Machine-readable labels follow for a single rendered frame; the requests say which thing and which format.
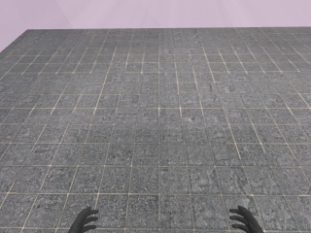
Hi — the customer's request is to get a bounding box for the robot left hand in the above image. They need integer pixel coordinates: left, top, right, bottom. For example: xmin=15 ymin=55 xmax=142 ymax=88
xmin=68 ymin=206 xmax=99 ymax=233

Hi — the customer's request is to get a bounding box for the robot right hand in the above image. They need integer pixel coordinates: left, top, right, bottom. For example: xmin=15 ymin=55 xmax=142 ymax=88
xmin=229 ymin=205 xmax=264 ymax=233

